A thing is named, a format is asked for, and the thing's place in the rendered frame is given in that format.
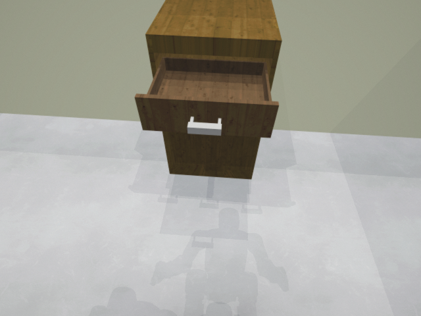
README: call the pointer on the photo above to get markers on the drawer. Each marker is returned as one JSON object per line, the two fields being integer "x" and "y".
{"x": 237, "y": 92}

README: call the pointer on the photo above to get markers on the handle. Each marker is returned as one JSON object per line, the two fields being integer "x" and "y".
{"x": 204, "y": 128}

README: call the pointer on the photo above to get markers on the cabinet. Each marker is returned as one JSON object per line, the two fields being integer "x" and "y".
{"x": 238, "y": 30}

